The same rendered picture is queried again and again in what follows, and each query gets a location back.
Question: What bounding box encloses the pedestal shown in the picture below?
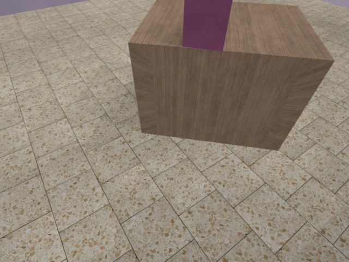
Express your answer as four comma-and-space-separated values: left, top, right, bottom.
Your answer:
128, 0, 335, 151

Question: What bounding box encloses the carton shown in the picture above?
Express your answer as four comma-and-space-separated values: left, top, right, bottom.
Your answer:
182, 0, 233, 51

